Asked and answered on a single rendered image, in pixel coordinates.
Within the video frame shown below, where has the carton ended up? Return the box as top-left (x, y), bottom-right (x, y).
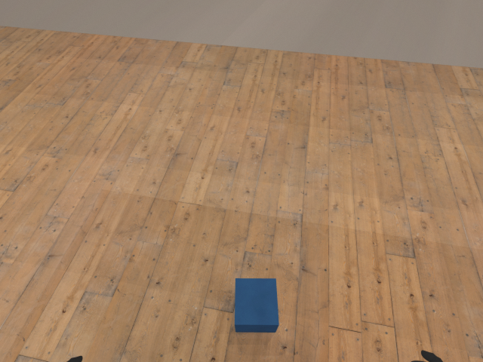
top-left (235, 278), bottom-right (279, 333)

